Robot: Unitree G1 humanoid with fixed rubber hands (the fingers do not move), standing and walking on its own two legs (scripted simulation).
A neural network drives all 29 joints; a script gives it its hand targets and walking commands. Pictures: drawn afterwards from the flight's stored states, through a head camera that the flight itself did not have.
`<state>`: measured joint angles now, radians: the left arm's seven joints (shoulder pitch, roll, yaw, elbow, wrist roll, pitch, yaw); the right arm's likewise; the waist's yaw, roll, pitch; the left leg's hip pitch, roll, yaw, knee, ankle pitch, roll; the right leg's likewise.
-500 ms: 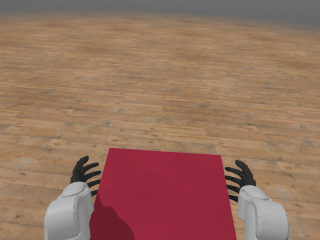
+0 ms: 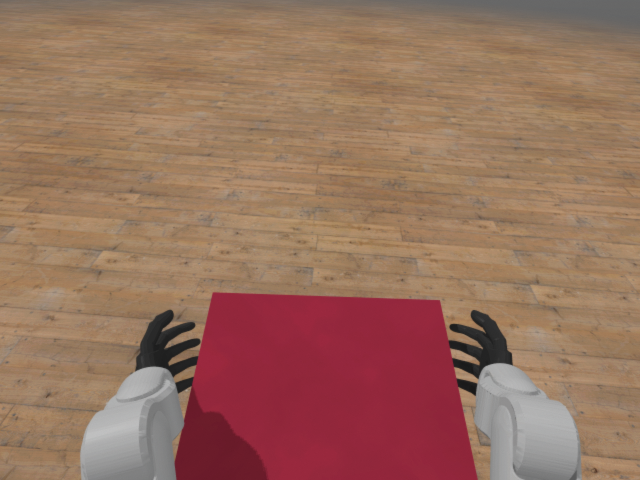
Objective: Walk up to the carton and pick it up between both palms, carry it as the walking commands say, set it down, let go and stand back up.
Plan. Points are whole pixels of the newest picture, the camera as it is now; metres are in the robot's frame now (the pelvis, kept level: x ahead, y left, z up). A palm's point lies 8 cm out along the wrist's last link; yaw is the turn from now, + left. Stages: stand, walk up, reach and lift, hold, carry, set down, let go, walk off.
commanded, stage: carry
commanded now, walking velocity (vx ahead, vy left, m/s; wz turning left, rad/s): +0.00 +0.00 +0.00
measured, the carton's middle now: (323, 406) +0.24 +0.00 +0.01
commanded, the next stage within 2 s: none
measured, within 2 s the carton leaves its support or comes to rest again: neither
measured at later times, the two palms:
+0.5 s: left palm (130, 404) +0.21 +0.20 +0.09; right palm (481, 405) +0.20 -0.16 +0.09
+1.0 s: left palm (152, 366) +0.25 +0.20 +0.09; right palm (474, 371) +0.24 -0.17 +0.09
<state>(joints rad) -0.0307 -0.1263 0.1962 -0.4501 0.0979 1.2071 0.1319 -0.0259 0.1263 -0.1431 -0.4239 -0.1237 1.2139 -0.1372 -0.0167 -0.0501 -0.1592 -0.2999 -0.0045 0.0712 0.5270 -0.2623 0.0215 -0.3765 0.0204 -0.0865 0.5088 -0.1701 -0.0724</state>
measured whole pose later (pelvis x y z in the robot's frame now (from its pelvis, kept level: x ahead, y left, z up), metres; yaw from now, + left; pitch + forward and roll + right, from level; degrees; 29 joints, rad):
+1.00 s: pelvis +0.01 +0.01 +0.00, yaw -1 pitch +3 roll +0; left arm -0.04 -0.13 0.19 -0.41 0.10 1.16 0.12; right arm -0.03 0.13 -0.15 -0.41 -0.14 1.17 -0.13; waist 0.00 -0.01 -0.15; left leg -0.32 -0.01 0.09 0.56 -0.30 0.04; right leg -0.40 0.01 -0.08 0.54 -0.20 -0.05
